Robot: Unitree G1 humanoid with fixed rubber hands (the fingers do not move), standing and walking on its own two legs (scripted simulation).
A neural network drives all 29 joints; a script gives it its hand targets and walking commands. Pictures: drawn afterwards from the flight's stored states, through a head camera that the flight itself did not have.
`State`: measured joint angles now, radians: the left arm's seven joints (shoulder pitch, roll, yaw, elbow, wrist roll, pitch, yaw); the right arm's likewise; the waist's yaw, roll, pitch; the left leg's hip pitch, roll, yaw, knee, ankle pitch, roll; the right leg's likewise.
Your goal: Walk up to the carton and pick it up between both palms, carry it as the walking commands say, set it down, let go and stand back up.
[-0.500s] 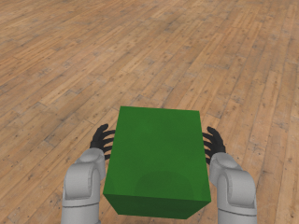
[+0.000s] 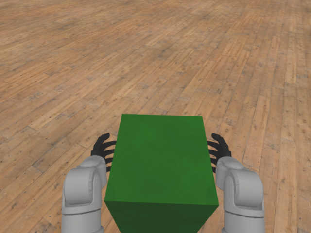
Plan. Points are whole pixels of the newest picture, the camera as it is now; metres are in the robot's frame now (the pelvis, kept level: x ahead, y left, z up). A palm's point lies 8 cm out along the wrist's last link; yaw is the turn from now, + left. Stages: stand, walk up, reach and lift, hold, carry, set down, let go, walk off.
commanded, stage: carry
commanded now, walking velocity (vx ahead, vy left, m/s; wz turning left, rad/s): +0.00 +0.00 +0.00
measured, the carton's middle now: (159, 177) +0.28 +0.00 +0.02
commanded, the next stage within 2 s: none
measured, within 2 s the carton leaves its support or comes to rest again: neither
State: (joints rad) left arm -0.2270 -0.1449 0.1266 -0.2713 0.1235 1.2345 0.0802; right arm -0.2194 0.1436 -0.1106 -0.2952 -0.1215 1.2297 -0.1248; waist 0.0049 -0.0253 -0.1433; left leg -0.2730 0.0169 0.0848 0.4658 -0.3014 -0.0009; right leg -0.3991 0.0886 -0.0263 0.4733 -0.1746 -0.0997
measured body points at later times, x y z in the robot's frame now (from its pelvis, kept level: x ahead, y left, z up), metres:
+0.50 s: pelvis -0.03 +0.03 +0.00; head -0.05 +0.04 +0.45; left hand +0.26 +0.17 +0.08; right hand +0.25 -0.12 +0.08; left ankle -0.04 +0.11 -0.74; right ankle +0.04 -0.05 -0.74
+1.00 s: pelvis -0.02 +0.06 +0.00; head -0.04 +0.07 +0.45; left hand +0.27 +0.21 +0.07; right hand +0.27 -0.09 +0.08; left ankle -0.04 +0.12 -0.74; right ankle +0.04 -0.05 -0.74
